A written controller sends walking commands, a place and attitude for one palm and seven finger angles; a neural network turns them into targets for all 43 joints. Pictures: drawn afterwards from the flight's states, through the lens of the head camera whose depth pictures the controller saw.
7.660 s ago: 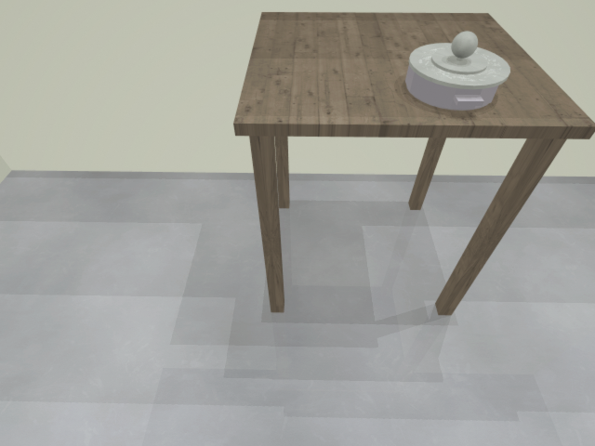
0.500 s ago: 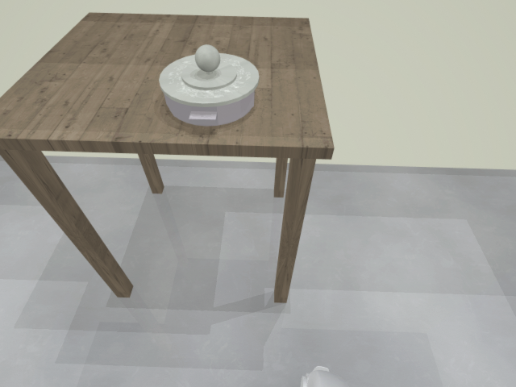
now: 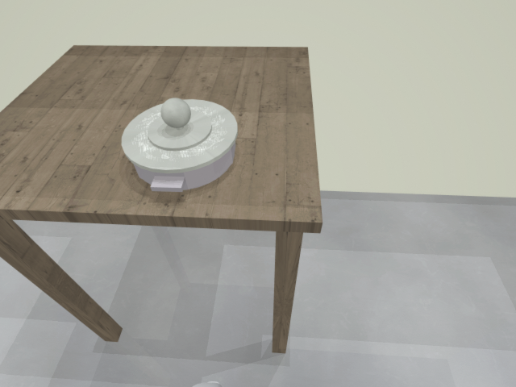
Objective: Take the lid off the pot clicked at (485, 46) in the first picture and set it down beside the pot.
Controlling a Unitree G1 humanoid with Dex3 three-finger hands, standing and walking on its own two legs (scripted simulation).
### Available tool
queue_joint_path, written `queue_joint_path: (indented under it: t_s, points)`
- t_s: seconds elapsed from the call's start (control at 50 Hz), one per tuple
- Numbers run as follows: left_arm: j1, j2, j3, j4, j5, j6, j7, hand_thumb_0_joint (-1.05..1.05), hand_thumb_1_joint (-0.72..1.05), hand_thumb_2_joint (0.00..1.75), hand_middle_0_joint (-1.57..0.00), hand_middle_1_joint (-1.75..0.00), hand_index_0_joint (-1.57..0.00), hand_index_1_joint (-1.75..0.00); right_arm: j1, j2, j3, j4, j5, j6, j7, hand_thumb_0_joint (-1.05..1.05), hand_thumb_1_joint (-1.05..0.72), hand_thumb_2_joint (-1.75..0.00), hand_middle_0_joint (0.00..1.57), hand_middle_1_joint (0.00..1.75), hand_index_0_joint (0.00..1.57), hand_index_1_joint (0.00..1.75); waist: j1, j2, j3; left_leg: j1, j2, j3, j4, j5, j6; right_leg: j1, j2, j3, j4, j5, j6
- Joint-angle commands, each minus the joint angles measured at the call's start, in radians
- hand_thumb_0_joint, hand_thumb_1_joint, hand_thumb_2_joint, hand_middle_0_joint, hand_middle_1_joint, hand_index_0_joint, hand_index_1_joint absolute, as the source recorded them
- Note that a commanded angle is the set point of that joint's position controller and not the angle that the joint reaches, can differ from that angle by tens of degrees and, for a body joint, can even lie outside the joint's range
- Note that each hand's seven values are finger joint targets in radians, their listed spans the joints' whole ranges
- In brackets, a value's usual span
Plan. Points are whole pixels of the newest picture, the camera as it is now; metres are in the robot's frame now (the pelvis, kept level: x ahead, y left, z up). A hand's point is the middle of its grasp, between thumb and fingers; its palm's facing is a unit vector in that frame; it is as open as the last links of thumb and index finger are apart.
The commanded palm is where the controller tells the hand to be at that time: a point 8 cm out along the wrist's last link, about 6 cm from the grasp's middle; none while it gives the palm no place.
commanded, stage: come to a stop and stand still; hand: left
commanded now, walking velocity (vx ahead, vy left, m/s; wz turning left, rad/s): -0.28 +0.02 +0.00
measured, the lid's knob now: (176, 113) +0.51 +0.19 +0.17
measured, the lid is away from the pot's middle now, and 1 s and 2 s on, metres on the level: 0.00 0.00 0.00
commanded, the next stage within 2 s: look again from close up in 1.56 s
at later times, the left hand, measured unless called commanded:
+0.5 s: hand out of the picture +0.04 +0.18 -0.18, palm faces +0.00 -0.95 -0.32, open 7.4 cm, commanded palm none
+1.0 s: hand out of the picture +0.06 +0.12 -0.18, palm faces -0.02 -0.97 -0.23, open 7.3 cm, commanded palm none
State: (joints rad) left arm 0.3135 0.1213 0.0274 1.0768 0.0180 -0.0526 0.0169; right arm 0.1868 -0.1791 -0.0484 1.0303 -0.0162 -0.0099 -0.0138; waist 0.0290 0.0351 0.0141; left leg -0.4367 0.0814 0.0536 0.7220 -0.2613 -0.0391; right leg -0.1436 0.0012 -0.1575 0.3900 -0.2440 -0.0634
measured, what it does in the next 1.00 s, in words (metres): steps on the spot: left foot, then right foot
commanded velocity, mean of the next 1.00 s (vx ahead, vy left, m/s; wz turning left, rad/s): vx -0.05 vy -0.02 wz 0.00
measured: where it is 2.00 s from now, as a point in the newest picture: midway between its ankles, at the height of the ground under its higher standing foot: outside the picture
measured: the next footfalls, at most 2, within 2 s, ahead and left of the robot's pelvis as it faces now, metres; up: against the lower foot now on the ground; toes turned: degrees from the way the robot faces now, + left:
left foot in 0.08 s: +0.10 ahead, +0.10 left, +0.00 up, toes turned -2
right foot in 0.40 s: +0.03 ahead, -0.14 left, +0.00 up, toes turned -2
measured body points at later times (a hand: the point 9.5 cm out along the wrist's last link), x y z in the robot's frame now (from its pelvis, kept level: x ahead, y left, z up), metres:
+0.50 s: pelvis +0.00 -0.02 -0.03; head +0.01 -0.05 +0.42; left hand +0.04 +0.23 -0.16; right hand +0.08 -0.27 -0.19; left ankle +0.06 +0.11 -0.74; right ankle -0.01 -0.14 -0.74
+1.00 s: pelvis +0.01 -0.06 -0.02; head +0.02 -0.07 +0.43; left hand +0.06 +0.18 -0.16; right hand -0.04 -0.27 -0.18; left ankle +0.06 +0.10 -0.74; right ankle -0.01 -0.14 -0.74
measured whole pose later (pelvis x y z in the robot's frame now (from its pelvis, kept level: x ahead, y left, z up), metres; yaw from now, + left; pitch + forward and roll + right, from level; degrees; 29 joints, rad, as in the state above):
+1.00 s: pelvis +0.01 -0.06 -0.02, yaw -2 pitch -1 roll +1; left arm 0.28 0.16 0.02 0.99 0.01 0.01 0.03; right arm 0.39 -0.15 -0.01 1.06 -0.02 0.01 -0.02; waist -0.03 0.01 0.03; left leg -0.31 0.05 -0.02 0.56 -0.24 -0.06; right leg -0.24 0.03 -0.02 0.61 -0.36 -0.05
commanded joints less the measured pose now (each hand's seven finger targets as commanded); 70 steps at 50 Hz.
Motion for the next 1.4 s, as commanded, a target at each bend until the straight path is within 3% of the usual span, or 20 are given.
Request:
queue_joint_path:
  t_s: [0.0,0.04,0.1,0.14,0.2,0.32,0.34,0.36,0.38,0.4,0.42,0.44,0.48,0.52,0.54,0.56,0.62,0.68,1.04,1.38]
  points:
    - [0.060,0.147,0.025,-0.016,-0.006,0.010,0.023,0.00,0.90,0.90,-0.20,-0.30,-0.20,-0.30,0.041,-0.013,0.019,-0.019,0.006,-0.006,-0.007,0.00,-0.90,-0.90,0.20,0.30,0.20,0.30,-0.015,-0.157,-0.016,0.159,-0.034,0.003,-0.205,0.108,0.000,0.028,-0.229,0.139,0.017,0.670,-0.047]
    - [0.077,0.129,0.022,-0.030,-0.008,0.029,0.032,0.00,0.90,0.90,-0.20,-0.30,-0.20,-0.30,0.066,-0.067,0.005,-0.016,0.007,-0.009,-0.014,0.00,-0.90,-0.90,0.20,0.30,0.20,0.30,-0.020,-0.059,-0.029,0.325,0.052,-0.053,-0.255,0.600,0.040,-0.084,-0.171,0.120,0.118,0.526,0.019]
    - [0.107,0.111,0.016,-0.050,-0.011,0.050,0.045,0.00,0.90,0.90,-0.20,-0.30,-0.20,-0.30,0.116,-0.134,-0.014,-0.011,0.013,0.008,-0.034,0.00,-0.90,-0.90,0.20,0.30,0.20,0.30,-0.036,0.218,-0.088,0.453,0.263,-0.213,-0.284,1.149,0.200,-0.190,-0.052,0.073,0.314,-0.215,0.086]
    - [0.084,0.127,0.029,-0.057,-0.015,0.069,0.044,0.00,0.90,0.90,-0.20,-0.30,-0.20,-0.30,0.069,-0.150,-0.017,-0.033,0.007,0.017,-0.045,0.00,-0.90,-0.90,0.20,0.30,0.20,0.30,-0.035,0.192,-0.067,0.348,0.303,-0.240,-0.333,1.060,0.266,-0.209,-0.037,0.158,0.556,-0.395,0.083]
    - [0.067,0.116,0.045,-0.073,-0.010,0.075,0.035,0.00,0.90,0.90,-0.20,-0.30,-0.20,-0.30,-0.015,-0.143,-0.029,-0.075,-0.002,0.027,-0.040,0.00,-0.90,-0.90,0.20,0.30,0.20,0.30,-0.022,0.099,-0.096,0.339,0.256,-0.180,-0.315,0.824,0.249,-0.285,-0.030,0.185,0.698,-0.319,0.087]
    - [0.060,0.095,0.041,-0.111,-0.007,0.076,0.017,0.00,0.90,0.90,-0.20,-0.30,-0.20,-0.30,-0.053,-0.142,-0.039,-0.092,-0.008,0.028,-0.024,0.00,-0.90,-0.90,0.20,0.30,0.20,0.30,-0.016,0.140,-0.091,0.202,0.210,-0.168,-0.363,0.359,0.196,-0.150,-0.043,0.127,0.405,-0.252,0.081]
    - [0.130,0.131,0.015,-0.080,-0.004,0.061,0.039,0.00,0.90,0.90,-0.20,-0.30,-0.20,-0.30,-0.093,-0.211,-0.058,-0.114,0.012,0.009,-0.024,0.00,-0.90,-0.90,0.20,0.30,0.20,0.30,0.039,-0.025,-0.123,0.258,0.180,-0.100,-0.095,0.453,0.113,-0.183,-0.080,0.220,0.055,-0.087,0.066]
    - [0.053,0.201,0.031,-0.158,0.020,0.050,0.037,0.00,0.90,0.90,-0.20,-0.30,-0.20,-0.30,-0.029,-0.082,-0.034,-0.165,0.013,0.017,0.007,0.00,-0.90,-0.90,0.20,0.30,0.20,0.30,-0.003,-0.294,-0.072,-0.001,-0.015,0.023,0.010,-0.039,0.058,-0.119,-0.182,0.404,-0.031,0.049,0.019]
    - [0.018,0.239,0.034,-0.183,0.021,0.032,0.038,0.00,0.90,0.90,-0.20,-0.30,-0.20,-0.30,-0.029,-0.055,-0.020,-0.194,-0.001,0.024,0.018,0.00,-0.90,-0.90,0.20,0.30,0.20,0.30,-0.016,-0.216,-0.068,-0.027,-0.053,0.012,0.148,-0.224,0.040,-0.143,-0.285,0.480,-0.031,0.143,-0.067]
    - [-0.006,0.264,0.022,-0.200,0.029,0.032,0.035,0.00,0.90,0.90,-0.20,-0.30,-0.20,-0.30,0.011,-0.023,-0.017,-0.197,0.001,0.021,0.026,0.00,-0.90,-0.90,0.20,0.30,0.20,0.30,-0.053,-0.049,-0.103,0.075,-0.082,0.013,0.135,-0.201,0.036,-0.187,-0.253,0.421,0.024,0.183,-0.094]
    - [-0.022,0.258,0.027,-0.199,0.019,0.021,0.032,0.00,0.90,0.90,-0.20,-0.30,-0.20,-0.30,0.034,-0.028,-0.011,-0.189,0.004,0.034,0.026,0.00,-0.90,-0.90,0.20,0.30,0.20,0.30,-0.056,-0.120,-0.143,0.090,-0.083,0.022,0.129,-0.159,0.026,-0.153,-0.221,0.418,0.035,0.149,-0.089]
    - [-0.062,0.248,0.030,-0.210,0.010,0.021,0.036,0.00,0.90,0.90,-0.20,-0.30,-0.20,-0.30,0.027,-0.057,-0.014,-0.207,0.004,0.036,0.023,0.00,-0.90,-0.90,0.20,0.30,0.20,0.30,-0.068,-0.297,-0.040,0.048,-0.069,-0.010,0.135,-0.148,0.036,-0.206,-0.213,0.406,0.052,0.179,-0.087]
    - [-0.102,0.221,0.022,-0.233,0.010,0.032,0.040,0.00,0.90,0.90,-0.20,-0.30,-0.20,-0.30,0.077,-0.070,-0.012,-0.191,0.005,0.032,0.017,0.00,-0.90,-0.90,0.20,0.30,0.20,0.30,-0.088,-0.311,0.022,0.135,-0.058,-0.011,0.021,-0.093,0.044,-0.289,-0.187,0.319,0.071,0.128,-0.065]
    - [-0.091,0.201,0.020,-0.236,0.005,0.054,0.034,0.00,0.90,0.90,-0.20,-0.30,-0.20,-0.30,0.132,-0.085,-0.002,-0.163,-0.002,0.017,0.014,0.00,-0.90,-0.90,0.20,0.30,0.20,0.30,-0.085,-0.013,0.056,0.259,-0.021,-0.068,-0.188,-0.017,0.060,-0.388,-0.108,0.256,0.161,-0.149,-0.014]
    - [-0.078,0.180,0.014,-0.242,0.000,0.068,0.031,0.00,0.90,0.90,-0.20,-0.30,-0.20,-0.30,0.130,-0.119,-0.009,-0.161,-0.011,0.018,0.013,0.00,-0.90,-0.90,0.20,0.30,0.20,0.30,-0.076,0.167,0.123,0.118,0.041,-0.201,-0.292,-0.124,0.099,-0.357,-0.024,0.188,0.216,-0.311,0.022]
    - [-0.057,0.170,0.011,-0.235,-0.004,0.072,0.030,0.00,0.90,0.90,-0.20,-0.30,-0.20,-0.30,0.119,-0.132,-0.009,-0.160,-0.018,0.018,0.012,0.00,-0.90,-0.90,0.20,0.30,0.20,0.30,-0.061,0.219,0.154,-0.020,0.093,-0.299,-0.413,-0.254,0.134,-0.264,0.019,0.142,0.283,-0.307,0.040]
    - [0.021,0.181,0.012,-0.196,-0.004,0.055,0.018,0.00,0.90,0.90,-0.20,-0.30,-0.20,-0.30,0.064,-0.118,0.000,-0.170,-0.010,0.017,0.007,0.00,-0.90,-0.90,0.20,0.30,0.20,0.30,0.008,-0.040,0.109,-0.068,0.010,-0.170,-0.336,-0.266,0.095,-0.133,-0.031,0.229,0.113,-0.265,0.021]
    - [-0.040,0.228,0.022,-0.213,-0.002,0.049,0.017,0.00,0.90,0.90,-0.20,-0.30,-0.20,-0.30,0.149,-0.072,0.004,-0.139,-0.009,0.024,0.007,0.00,-0.90,-0.90,0.20,0.30,0.20,0.30,-0.048,-0.171,0.078,0.125,-0.067,-0.030,-0.096,-0.099,0.046,-0.319,-0.169,0.401,-0.098,-0.441,-0.042]
    - [0.012,0.158,0.014,-0.110,-0.009,0.027,0.020,0.00,0.90,0.90,-0.20,-0.30,-0.20,-0.30,0.207,-0.058,0.026,0.004,0.006,-0.018,-0.015,0.00,-0.90,-0.90,0.20,0.30,0.20,0.30,-0.035,-0.039,0.007,0.204,0.007,-0.091,-0.230,0.199,0.050,-0.103,-0.080,0.249,0.043,0.105,0.005]
    - [0.047,0.159,0.015,-0.065,-0.002,0.025,0.024,0.00,0.90,0.90,-0.20,-0.30,-0.20,-0.30,0.111,-0.081,0.025,0.018,0.009,-0.019,-0.021,0.00,-0.90,-0.90,0.20,0.30,0.20,0.30,-0.028,-0.033,0.017,0.260,0.014,-0.094,-0.236,0.295,0.061,-0.073,-0.083,0.234,0.046,0.212,0.020]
